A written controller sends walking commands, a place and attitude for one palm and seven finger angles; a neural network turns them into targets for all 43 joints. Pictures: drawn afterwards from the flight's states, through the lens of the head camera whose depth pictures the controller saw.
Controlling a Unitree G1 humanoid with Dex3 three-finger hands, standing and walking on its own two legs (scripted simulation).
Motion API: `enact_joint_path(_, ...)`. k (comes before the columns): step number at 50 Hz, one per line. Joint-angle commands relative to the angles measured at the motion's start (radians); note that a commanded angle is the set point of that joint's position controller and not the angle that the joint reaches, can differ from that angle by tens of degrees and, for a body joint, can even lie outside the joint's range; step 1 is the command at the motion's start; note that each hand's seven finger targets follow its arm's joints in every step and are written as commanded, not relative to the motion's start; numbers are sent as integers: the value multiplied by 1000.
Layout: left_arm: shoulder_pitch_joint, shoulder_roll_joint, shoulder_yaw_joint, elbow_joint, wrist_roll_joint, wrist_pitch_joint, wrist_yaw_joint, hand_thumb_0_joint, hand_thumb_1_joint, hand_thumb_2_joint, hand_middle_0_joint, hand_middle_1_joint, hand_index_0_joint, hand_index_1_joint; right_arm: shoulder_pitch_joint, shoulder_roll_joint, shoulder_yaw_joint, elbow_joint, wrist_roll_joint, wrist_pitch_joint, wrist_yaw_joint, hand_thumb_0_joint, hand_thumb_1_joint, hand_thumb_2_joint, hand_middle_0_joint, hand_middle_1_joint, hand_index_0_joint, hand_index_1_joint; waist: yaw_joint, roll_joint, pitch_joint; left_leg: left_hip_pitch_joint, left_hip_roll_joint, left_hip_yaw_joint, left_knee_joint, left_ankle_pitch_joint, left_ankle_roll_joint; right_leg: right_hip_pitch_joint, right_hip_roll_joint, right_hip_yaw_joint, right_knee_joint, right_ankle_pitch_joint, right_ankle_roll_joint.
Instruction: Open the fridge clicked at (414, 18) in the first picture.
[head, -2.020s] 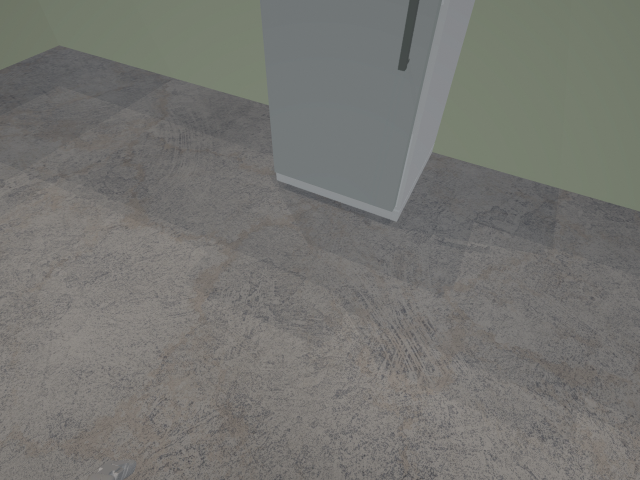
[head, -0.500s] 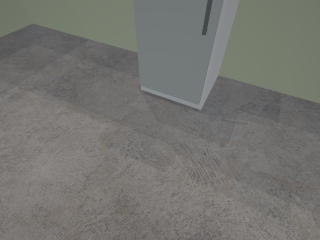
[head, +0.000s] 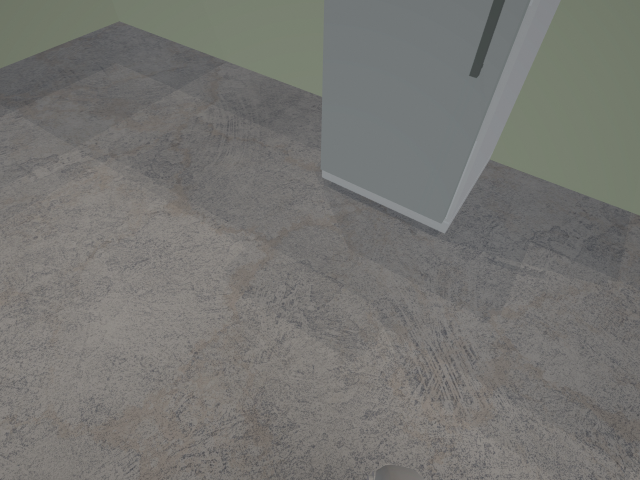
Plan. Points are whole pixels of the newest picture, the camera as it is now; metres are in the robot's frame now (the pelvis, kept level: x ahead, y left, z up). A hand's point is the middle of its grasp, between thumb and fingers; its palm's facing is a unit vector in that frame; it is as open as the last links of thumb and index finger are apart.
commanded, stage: walk to a spot facing it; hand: right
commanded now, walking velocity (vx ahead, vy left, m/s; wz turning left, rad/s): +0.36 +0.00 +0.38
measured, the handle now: out of the picture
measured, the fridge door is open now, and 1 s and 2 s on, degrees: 0 0 0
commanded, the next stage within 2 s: turn to face it in 1.54 s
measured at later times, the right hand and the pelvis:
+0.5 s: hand (470, 353) +0.35 -0.25 -0.16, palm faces -0.22 +0.96 -0.19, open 7.4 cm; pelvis +0.20 -0.07 +0.01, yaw +15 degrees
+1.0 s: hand (395, 256) +0.55 -0.14 -0.16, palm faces -0.42 +0.88 -0.24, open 7.2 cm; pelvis +0.41 +0.01 +0.00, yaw +26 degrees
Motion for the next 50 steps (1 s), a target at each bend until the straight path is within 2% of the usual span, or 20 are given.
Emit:
enact_joint_path(1, -149, 45, 21, -147, -9, -46, -13, 0, 900, 900, -200, -300, -200, -300, 24, -214, -59, -28, -1, -24, -22, 0, -900, -900, 200, 300, 200, 300, 10, 145, 52, -6, 232, -224, -223, 278, 155, -99, -16, -1, -144, 115, 3)
enact_joint_path(5, -143, 40, 23, -157, -14, -64, -13, 0, 900, 900, -200, -300, -200, -300, -5, -215, -72, -24, -2, -18, -24, 0, -900, -900, 200, 300, 200, 300, 17, 175, 38, -52, 214, -188, -171, 307, 116, 93, 12, -24, -349, 129, -16)
enact_joint_path(7, 31, 77, 33, -102, -10, -76, 6, 0, 900, 900, -200, -300, -200, -300, -38, -213, -79, -27, 6, -18, -23, 0, -900, -900, 200, 300, 200, 300, 97, 115, -25, -111, 157, -143, 20, 425, 82, 365, 39, -34, -506, 189, -29)
enact_joint_path(8, 189, 147, 50, -55, -3, -82, 24, 0, 900, 900, -200, -300, -200, -300, -24, -175, -77, -32, 12, -17, -18, 0, -900, -900, 200, 300, 200, 300, 154, -17, -133, -212, 107, -106, 248, 377, 56, 617, -45, 44, -543, 181, -49)
enact_joint_path(9, 325, 276, 82, -27, 10, -84, 31, 0, 900, 900, -200, -300, -200, -300, 22, -106, -74, -50, 21, -9, -6, 0, -900, -900, 200, 300, 200, 300, 176, -334, -246, -417, -27, 33, 610, -123, 2, 783, -353, 437, -635, 111, -132)
enact_joint_path(10, 331, 275, 72, -24, 7, -75, 33, 0, 900, 900, -200, -300, -200, -300, -23, -106, -69, -79, 16, -15, -6, 0, -900, -900, 200, 300, 200, 300, 168, -314, -227, -506, -22, -18, 806, -236, 8, 704, -453, 621, -793, -27, -180)
enact_joint_path(12, 156, 145, 46, -60, 3, -81, 37, 0, 900, 900, -200, -300, -200, -300, -146, -108, -72, -83, 4, -8, 5, 0, -900, -900, 200, 300, 200, 300, 109, -122, -4, -567, 95, -24, 914, -49, 7, 439, -394, 468, -845, -79, -170)
enact_joint_path(13, 111, 90, 29, -64, 5, -88, 35, 0, 900, 900, -200, -300, -200, -300, -143, -96, -74, -78, -5, 2, 15, 0, -900, -900, 200, 300, 200, 300, 70, -108, 53, -530, 122, -10, 891, 15, 0, 338, -340, 344, -853, -12, -141)
enact_joint_path(16, 81, 47, 21, -53, 0, -105, 39, 0, 900, 900, -200, -300, -200, -300, -87, -69, -74, -64, -9, 42, 25, 0, -900, -900, 200, 300, 200, 300, 11, -111, 35, -467, 135, 14, 838, 105, -22, 265, -265, 106, -860, 120, -120)
enact_joint_path(23, 198, 59, 27, -12, -3, -115, 42, 0, 900, 900, -200, -300, -200, -300, -281, -73, -68, -144, -15, 58, 39, 0, -900, -900, 200, 300, 200, 300, 43, -58, 52, -649, 156, 64, 637, 223, -52, 481, -250, -40, -853, 420, -145)
enact_joint_path(29, 315, 66, 20, 34, 8, -100, 41, 0, 900, 900, -200, -300, -200, -300, -495, -65, -48, -206, -7, 48, 42, 0, -900, -900, 200, 300, 200, 300, 112, -79, 106, -575, 113, 159, 333, 200, -21, 561, -255, -121, -823, 611, -143)
enact_joint_path(33, 314, 103, 24, 38, 8, -89, 41, 0, 900, 900, -200, -300, -200, -300, -451, -81, -51, -200, -5, 35, 37, 0, -900, -900, 200, 300, 200, 300, 75, -118, 56, -426, 35, 222, 227, 105, 38, 628, -267, -206, -672, 989, -133)
enact_joint_path(35, 278, 135, 27, 26, 2, -84, 39, 0, 900, 900, -200, -300, -200, -300, -271, -121, -65, -151, -9, 21, 28, 0, -900, -900, 200, 300, 200, 300, -16, -124, -57, -168, -15, 247, 154, 93, 73, 582, -253, -233, -413, 1124, -102)
enact_joint_path(36, 252, 134, 26, 9, -7, -83, 31, 0, 900, 900, -200, -300, -200, -300, -122, -176, -83, -105, -12, 8, 24, 0, -900, -900, 200, 300, 200, 300, -87, -98, -148, 120, 19, 206, 88, 188, 99, 405, -230, -247, -182, 967, -67)
enact_joint_path(37, 271, 69, 16, -25, -26, -84, 22, 0, 900, 900, -200, -300, -200, -300, -3, -296, -108, -81, -7, -3, 11, 0, -900, -900, 200, 300, 200, 300, -116, 113, -285, 442, 314, -210, 48, 297, 216, 63, -102, -229, 160, 236, -17)
enact_joint_path(38, 195, 48, 17, -60, -26, -92, 31, 0, 900, 900, -200, -300, -200, -300, 50, -351, -113, -60, 22, -1, 2, 0, -900, -900, 200, 300, 200, 300, -112, 128, -315, 501, 471, -497, -45, 582, 316, -136, 4, -105, 406, -225, 2)
enact_joint_path(39, 143, 69, 28, -79, -18, -92, 34, 0, 900, 900, -200, -300, -200, -300, -6, -331, -113, -80, 26, 0, -6, 0, -900, -900, 200, 300, 200, 300, -99, 78, -236, 356, 443, -425, -79, 579, 291, -151, -38, 26, 423, -124, -16)
enact_joint_path(42, 139, 36, 26, -52, 3, -52, 27, 0, 900, 900, -200, -300, -200, -300, -203, -209, -78, -115, 17, -12, -16, 0, -900, -900, 200, 300, 200, 300, 34, 16, -10, -81, 335, -214, -190, 283, 196, -69, -126, 57, 280, 28, -1)
enact_joint_path(45, 218, -4, 28, -33, 9, -31, 20, 0, 900, 900, -200, -300, -200, -300, -242, -174, -82, -118, 0, -26, -18, 0, -900, -900, 200, 300, 200, 300, 100, 63, -25, -216, 255, -90, -205, 251, 169, 22, -118, 27, 92, 60, 17)
enact_joint_path(50, 44, 3, 25, -107, 7, -44, -2, 0, 900, 900, -200, -300, -200, -300, -187, -198, -79, -97, 2, -26, -4, 0, -900, -900, 200, 300, 200, 300, 47, 165, 6, -174, 210, -93, -197, 168, 153, 15, -77, -6, -210, 142, 24)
